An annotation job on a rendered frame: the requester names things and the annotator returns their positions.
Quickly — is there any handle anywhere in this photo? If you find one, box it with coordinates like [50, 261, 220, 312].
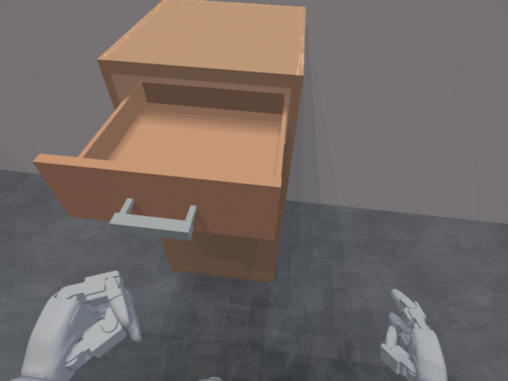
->
[109, 198, 197, 241]

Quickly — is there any robot right hand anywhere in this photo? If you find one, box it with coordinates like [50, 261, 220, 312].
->
[380, 289, 448, 381]

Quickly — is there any drawer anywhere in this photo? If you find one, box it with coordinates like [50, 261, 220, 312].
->
[33, 80, 289, 241]

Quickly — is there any robot left hand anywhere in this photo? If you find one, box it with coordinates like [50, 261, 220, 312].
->
[21, 271, 141, 381]

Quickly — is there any cabinet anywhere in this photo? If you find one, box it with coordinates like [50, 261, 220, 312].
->
[97, 0, 306, 283]

